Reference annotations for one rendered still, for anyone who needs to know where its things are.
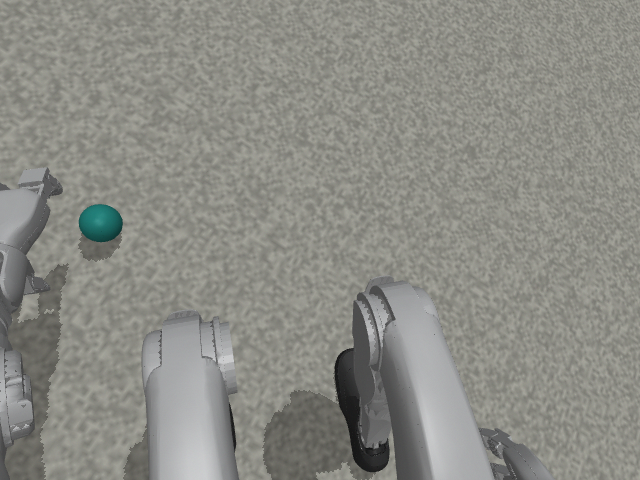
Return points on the right robot foot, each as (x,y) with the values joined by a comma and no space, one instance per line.
(369,459)

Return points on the left robot hand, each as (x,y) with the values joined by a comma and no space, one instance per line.
(24,214)

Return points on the right robot hand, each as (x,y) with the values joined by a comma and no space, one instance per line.
(521,462)

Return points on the ball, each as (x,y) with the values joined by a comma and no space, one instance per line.
(100,223)

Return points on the left robot arm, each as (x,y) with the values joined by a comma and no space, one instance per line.
(16,402)

